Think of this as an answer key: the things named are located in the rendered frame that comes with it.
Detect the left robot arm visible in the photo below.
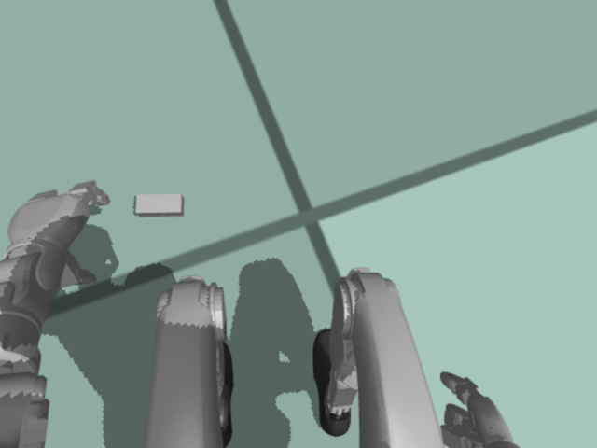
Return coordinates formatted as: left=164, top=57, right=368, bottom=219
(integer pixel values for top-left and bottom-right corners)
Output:
left=0, top=239, right=67, bottom=448

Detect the right robot foot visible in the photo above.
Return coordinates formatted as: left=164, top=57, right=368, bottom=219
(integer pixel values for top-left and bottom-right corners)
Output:
left=312, top=329, right=351, bottom=437

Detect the left robot hand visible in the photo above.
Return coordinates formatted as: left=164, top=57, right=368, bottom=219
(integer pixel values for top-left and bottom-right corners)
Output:
left=7, top=180, right=110, bottom=288

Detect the right robot hand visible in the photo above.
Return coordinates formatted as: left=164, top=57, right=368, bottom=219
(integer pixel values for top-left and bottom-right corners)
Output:
left=440, top=371, right=514, bottom=448

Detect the small box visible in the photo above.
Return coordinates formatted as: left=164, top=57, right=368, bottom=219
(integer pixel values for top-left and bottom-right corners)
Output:
left=135, top=194, right=184, bottom=217

